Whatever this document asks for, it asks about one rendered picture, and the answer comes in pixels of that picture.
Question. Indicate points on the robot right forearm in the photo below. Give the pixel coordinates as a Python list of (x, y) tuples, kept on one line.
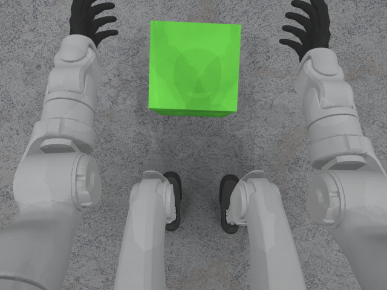
[(331, 118)]

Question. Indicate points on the robot right hand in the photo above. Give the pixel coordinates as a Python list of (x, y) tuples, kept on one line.
[(317, 33)]

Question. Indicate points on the carton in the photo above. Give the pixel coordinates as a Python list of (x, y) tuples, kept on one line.
[(194, 68)]

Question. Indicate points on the robot left forearm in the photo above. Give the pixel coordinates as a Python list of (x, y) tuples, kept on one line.
[(69, 106)]

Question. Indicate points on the left robot upper arm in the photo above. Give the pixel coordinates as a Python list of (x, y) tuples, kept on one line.
[(52, 191)]

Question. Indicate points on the robot right shin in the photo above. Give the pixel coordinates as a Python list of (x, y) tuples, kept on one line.
[(231, 217)]

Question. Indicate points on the robot left thigh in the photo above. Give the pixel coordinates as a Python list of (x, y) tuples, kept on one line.
[(141, 260)]

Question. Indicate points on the robot left hand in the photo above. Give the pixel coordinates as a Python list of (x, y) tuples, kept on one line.
[(81, 20)]

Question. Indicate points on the right robot upper arm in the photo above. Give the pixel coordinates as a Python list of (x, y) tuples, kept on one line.
[(352, 206)]

